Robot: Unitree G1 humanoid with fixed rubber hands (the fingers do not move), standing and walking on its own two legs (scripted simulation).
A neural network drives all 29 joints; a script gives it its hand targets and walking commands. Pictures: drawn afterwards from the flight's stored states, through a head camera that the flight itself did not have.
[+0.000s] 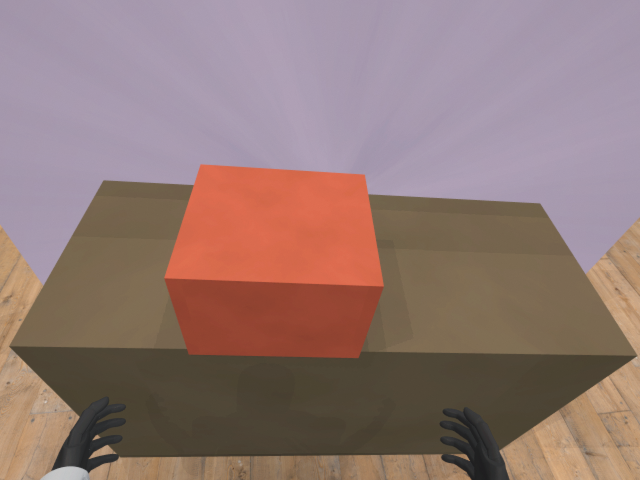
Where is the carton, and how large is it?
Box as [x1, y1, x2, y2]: [164, 164, 383, 357]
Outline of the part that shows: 200,164 164,277 188,353 358,357 383,287 364,175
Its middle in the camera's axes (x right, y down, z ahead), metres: -0.07 +0.03 +0.65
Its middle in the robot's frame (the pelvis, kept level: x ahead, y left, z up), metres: +0.46 +0.06 -0.02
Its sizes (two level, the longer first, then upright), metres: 0.278 0.240 0.200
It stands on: a pedestal, 0.62 m high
